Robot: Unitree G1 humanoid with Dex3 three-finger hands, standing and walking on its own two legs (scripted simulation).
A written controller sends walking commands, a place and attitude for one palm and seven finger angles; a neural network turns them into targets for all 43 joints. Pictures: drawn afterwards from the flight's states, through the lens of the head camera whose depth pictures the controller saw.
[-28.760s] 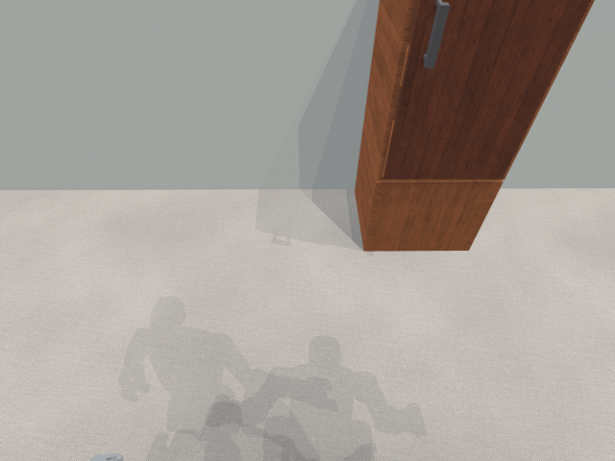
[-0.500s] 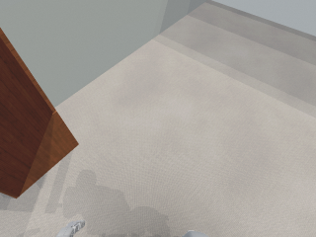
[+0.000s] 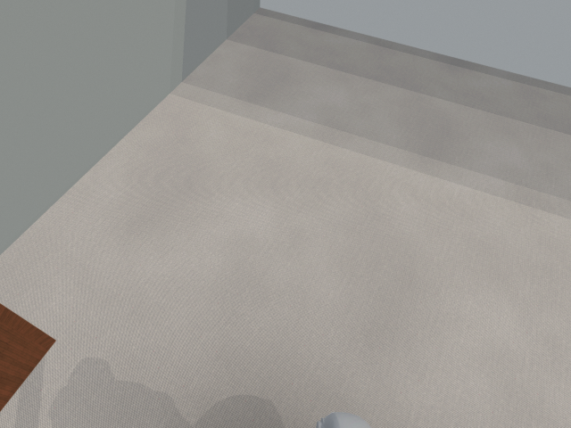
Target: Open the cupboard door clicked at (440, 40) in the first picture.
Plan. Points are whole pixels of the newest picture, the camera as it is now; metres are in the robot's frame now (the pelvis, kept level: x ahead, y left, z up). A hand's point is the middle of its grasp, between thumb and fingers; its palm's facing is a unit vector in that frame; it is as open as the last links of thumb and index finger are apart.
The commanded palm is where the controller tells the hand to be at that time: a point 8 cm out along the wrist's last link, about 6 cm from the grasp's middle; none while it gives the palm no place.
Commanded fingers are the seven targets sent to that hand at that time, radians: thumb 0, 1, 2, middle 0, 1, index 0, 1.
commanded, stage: walk to a spot facing it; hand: left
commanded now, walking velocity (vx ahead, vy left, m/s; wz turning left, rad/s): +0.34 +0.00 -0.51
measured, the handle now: out of the picture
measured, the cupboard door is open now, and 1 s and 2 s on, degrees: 38 38 38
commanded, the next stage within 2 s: turn to face it in 0.98 s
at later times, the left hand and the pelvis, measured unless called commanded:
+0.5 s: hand (250, 305) +0.34 +0.08 -0.16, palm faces -0.21 -0.96 -0.20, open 7.2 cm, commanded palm none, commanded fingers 0.00 0.90 0.90 -0.20 -0.30 -0.20 -0.30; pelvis +0.20 -0.08 +0.00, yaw -12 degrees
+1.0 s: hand (297, 211) +0.58 +0.00 -0.17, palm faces -0.33 -0.93 -0.19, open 7.4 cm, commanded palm none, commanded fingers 0.00 0.90 0.90 -0.20 -0.30 -0.20 -0.30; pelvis +0.44 -0.15 -0.01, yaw -19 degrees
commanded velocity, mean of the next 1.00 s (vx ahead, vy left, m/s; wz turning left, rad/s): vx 0.35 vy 0.00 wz -0.27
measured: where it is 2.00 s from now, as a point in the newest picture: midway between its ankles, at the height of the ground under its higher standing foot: (351, 298)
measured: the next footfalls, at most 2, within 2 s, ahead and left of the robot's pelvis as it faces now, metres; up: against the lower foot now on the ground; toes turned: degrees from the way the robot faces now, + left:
right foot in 0.30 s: +0.22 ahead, -0.17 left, +0.00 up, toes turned -15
left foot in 0.64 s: +0.43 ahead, +0.02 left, +0.00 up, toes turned -6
